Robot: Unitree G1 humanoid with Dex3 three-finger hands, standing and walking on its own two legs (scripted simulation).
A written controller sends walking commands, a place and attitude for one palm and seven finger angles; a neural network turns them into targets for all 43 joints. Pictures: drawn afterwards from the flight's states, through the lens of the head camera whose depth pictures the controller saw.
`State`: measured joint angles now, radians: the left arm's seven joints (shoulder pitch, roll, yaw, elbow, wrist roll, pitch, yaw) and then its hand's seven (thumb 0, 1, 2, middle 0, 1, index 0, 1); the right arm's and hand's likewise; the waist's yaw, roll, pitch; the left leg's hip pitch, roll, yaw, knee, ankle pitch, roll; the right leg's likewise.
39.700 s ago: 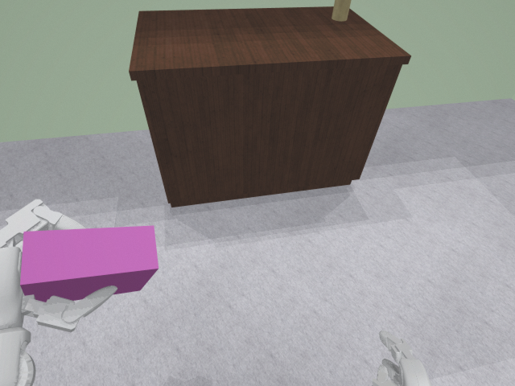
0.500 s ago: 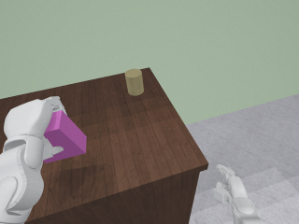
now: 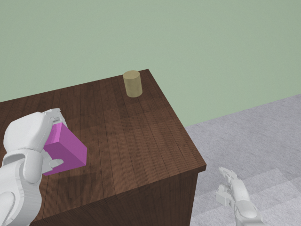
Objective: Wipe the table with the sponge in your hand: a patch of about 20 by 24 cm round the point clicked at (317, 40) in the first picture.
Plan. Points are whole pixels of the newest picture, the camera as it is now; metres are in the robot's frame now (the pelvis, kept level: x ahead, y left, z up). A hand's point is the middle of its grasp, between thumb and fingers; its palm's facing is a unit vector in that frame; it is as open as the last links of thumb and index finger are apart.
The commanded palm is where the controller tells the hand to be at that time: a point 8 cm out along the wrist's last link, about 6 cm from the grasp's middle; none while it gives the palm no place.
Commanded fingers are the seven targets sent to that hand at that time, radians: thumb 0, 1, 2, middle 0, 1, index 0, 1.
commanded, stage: bring the sponge back beside the body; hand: left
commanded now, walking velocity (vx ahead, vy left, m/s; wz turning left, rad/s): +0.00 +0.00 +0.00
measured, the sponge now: (58, 154) +0.22 +0.28 +0.12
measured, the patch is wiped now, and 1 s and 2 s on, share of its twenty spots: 1.00 1.00 1.00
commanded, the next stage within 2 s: step back with the hand held close in 0.78 s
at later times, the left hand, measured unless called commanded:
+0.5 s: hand (48, 153) +0.20 +0.27 +0.16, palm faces +0.20 -0.14 -0.97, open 9.6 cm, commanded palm +0.15 +0.27 +0.23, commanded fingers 0.00 0.10 1.30 -1.20 -1.60 -1.20 -1.60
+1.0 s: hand (58, 151) +0.20 +0.25 +0.16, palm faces +0.30 -0.66 -0.69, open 9.6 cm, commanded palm +0.14 +0.28 +0.22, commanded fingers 0.00 0.10 1.30 -1.20 -1.60 -1.20 -1.60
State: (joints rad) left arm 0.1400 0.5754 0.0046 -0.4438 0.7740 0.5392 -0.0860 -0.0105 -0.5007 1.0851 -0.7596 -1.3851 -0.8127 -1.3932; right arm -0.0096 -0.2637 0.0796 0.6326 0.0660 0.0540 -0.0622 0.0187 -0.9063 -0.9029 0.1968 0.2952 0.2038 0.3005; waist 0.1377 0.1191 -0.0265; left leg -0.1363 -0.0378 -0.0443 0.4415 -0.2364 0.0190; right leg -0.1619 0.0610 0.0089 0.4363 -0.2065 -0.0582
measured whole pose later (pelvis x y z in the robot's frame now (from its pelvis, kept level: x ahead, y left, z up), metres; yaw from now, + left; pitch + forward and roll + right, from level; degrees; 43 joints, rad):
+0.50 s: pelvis +0.00 -0.01 +0.00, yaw +0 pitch -5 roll +0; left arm 0.27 0.57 0.02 -0.51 0.77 0.52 -0.07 -0.01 -0.50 1.08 -0.76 -1.39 -0.81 -1.39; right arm 0.01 -0.26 0.07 0.62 0.06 0.05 -0.05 0.02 -0.91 -0.90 0.20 0.30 0.20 0.30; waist 0.14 0.12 -0.03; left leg -0.13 -0.03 -0.05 0.46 -0.25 0.01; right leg -0.15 0.07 0.01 0.45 -0.22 -0.07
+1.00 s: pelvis -0.01 -0.01 +0.00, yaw +1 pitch -3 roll -1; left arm 0.27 0.50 0.21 -0.45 0.17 0.26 0.01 -0.01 -0.50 1.08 -0.76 -1.39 -0.81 -1.39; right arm 0.08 -0.25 0.07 0.52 0.04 0.03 -0.06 0.02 -0.91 -0.90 0.20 0.30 0.20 0.30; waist 0.10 0.09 -0.04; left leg -0.23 -0.03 -0.07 0.53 -0.28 0.04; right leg -0.22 0.08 -0.01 0.46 -0.20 -0.07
